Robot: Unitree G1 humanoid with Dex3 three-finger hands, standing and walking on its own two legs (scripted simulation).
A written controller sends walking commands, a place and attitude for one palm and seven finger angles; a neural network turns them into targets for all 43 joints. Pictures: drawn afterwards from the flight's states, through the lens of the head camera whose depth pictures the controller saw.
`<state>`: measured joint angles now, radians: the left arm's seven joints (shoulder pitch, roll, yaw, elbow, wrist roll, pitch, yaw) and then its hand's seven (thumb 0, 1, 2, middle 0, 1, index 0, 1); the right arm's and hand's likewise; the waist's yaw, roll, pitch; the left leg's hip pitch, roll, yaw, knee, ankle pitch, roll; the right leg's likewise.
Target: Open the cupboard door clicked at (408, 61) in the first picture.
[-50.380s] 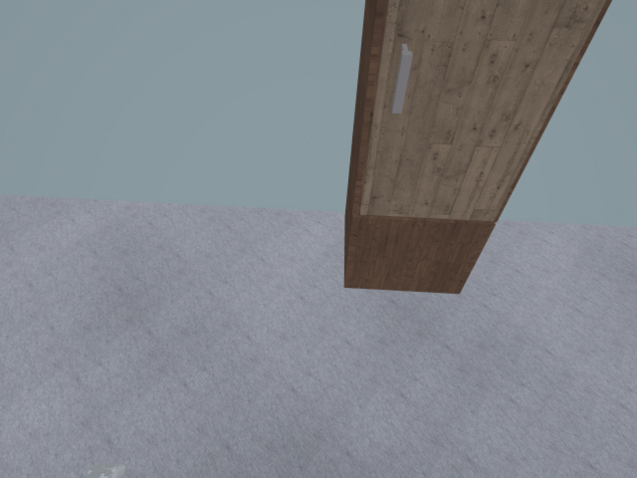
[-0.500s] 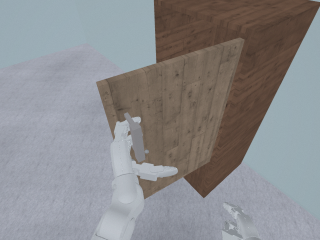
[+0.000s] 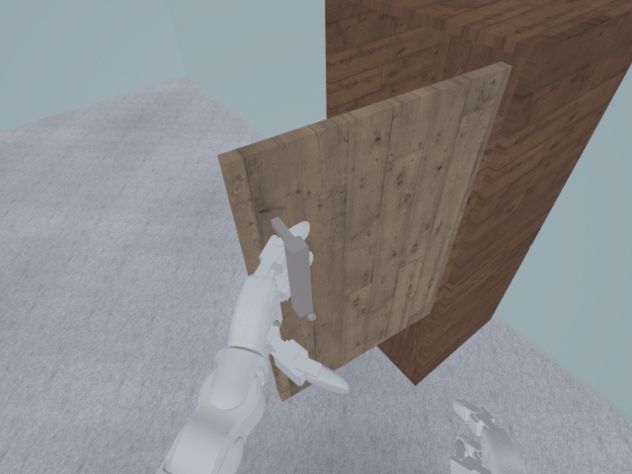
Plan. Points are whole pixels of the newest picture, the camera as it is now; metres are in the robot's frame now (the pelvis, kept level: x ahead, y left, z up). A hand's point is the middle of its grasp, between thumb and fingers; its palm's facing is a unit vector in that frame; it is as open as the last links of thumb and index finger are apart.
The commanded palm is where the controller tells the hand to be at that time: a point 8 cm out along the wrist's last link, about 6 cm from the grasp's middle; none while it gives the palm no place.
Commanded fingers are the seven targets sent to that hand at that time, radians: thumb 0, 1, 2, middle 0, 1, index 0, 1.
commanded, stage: slide the hand sideways off the handle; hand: left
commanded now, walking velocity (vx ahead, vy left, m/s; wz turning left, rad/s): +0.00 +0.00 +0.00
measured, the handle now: (291, 268) +0.33 +0.07 +0.11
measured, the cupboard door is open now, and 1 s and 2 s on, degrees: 84 85 85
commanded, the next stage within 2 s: draw the hand back to the body in 0.94 s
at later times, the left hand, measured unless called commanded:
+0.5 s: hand (292, 345) +0.23 +0.05 +0.11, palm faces -0.08 -1.00 -0.01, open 16.2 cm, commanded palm +0.20 +0.11 +0.11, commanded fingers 0.00 -0.50 0.30 -0.15 -0.30 -0.15 -0.30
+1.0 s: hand (247, 374) +0.20 +0.09 +0.11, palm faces -0.03 -1.00 -0.04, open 16.3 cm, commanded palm +0.17 +0.15 +0.11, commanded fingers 0.00 -0.50 0.30 -0.15 -0.30 -0.15 -0.30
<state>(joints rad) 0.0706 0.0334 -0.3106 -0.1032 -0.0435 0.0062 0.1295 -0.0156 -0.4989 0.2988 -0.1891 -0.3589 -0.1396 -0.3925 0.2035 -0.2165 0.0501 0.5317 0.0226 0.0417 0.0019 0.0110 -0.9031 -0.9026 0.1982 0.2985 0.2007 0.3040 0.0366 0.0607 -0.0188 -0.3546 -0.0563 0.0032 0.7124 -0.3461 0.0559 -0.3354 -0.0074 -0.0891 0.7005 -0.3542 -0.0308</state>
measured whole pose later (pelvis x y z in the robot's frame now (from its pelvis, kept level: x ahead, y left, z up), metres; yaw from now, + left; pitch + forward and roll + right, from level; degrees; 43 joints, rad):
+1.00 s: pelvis +0.03 -0.03 -0.01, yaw -1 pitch +4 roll +0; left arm 0.67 0.16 -0.04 -0.47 -0.19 -0.15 -0.11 -0.02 -0.50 0.30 -0.15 -0.30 -0.16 -0.30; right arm 0.28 -0.24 0.03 0.46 0.03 -0.13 -0.03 0.01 -0.90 -0.90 0.20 0.30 0.20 0.30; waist 0.03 0.07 -0.09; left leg -0.42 -0.01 0.00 0.77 -0.42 0.02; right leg -0.40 0.04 -0.09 0.75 -0.42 -0.07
